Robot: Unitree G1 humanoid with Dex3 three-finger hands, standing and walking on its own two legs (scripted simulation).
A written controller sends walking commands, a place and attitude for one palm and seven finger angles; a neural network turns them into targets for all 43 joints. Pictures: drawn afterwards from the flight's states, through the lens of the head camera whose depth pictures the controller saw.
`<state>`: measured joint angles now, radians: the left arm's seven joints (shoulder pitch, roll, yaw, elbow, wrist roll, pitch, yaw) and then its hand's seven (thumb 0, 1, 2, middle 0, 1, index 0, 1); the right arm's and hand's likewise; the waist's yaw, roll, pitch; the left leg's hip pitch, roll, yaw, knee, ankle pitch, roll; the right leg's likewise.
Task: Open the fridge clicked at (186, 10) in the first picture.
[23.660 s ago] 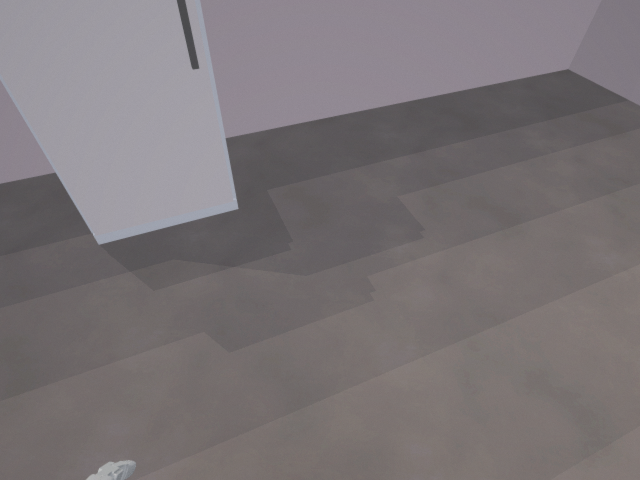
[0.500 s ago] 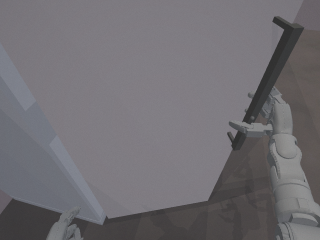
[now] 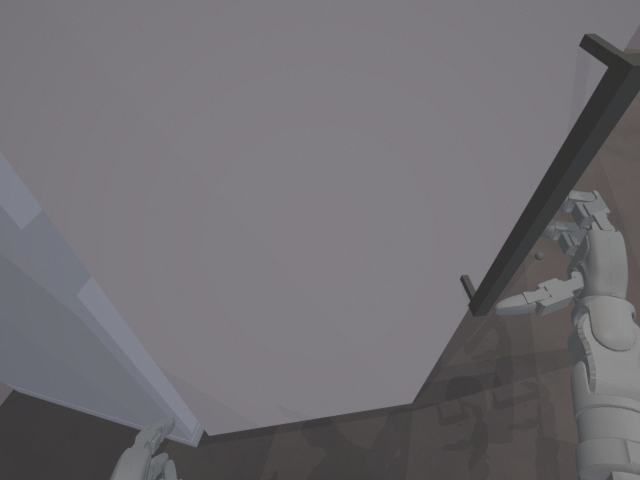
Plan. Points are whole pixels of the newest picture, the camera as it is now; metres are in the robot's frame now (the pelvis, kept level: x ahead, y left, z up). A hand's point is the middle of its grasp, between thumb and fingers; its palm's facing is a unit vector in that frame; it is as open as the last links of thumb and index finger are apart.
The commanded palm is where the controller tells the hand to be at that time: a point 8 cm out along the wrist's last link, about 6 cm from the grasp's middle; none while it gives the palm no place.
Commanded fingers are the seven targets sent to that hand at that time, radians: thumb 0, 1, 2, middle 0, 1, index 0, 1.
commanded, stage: slip the hand off the handle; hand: right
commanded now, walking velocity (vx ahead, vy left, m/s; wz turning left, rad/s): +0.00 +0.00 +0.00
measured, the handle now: (521, 211) +0.41 -0.20 +0.15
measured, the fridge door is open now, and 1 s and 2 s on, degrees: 66 66 66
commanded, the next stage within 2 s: draw the hand back to the body in 1.16 s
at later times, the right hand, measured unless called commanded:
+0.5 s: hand (596, 259) +0.37 -0.30 +0.12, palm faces +0.20 +0.96 -0.20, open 14.7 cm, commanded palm +0.33 -0.33 +0.13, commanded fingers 0.00 0.55 -0.20 0.25 1.15 0.25 1.15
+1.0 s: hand (626, 330) +0.28 -0.29 +0.11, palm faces +0.21 +0.95 -0.21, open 14.7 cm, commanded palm +0.24 -0.34 +0.13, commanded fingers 0.00 0.55 -0.20 0.25 1.15 0.25 1.15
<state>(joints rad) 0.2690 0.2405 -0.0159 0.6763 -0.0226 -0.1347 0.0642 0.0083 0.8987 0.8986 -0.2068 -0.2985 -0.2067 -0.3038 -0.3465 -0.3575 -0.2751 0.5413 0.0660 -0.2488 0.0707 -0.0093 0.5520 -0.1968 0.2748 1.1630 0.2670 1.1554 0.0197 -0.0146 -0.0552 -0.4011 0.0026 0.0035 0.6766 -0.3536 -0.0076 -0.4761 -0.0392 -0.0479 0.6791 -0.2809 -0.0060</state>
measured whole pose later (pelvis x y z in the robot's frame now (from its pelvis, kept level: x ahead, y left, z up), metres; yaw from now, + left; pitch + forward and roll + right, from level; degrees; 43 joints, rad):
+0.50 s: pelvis +0.00 -0.01 -0.01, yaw -1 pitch +6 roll +2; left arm 0.29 0.26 -0.03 0.66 -0.04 -0.10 0.09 0.01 0.90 0.90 -0.21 -0.30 -0.21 -0.30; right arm -0.40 -0.49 -0.38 0.64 0.11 -0.25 0.24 -0.01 0.55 -0.20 0.26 1.15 0.26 1.15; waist 0.02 -0.01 -0.07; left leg -0.44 0.00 0.03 0.70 -0.37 -0.02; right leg -0.54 -0.04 -0.02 0.74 -0.31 -0.02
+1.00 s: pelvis +0.00 -0.01 +0.00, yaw -2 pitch +3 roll +2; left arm 0.24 0.25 -0.04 0.63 -0.04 -0.17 0.10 0.01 0.90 0.90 -0.21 -0.30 -0.21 -0.30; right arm -0.02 -0.42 -0.37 0.26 0.19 -0.20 0.25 -0.01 0.55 -0.20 0.26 1.15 0.26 1.15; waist -0.02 -0.03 -0.08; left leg -0.38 0.01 0.03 0.70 -0.37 -0.02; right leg -0.49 -0.03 -0.02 0.74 -0.31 -0.02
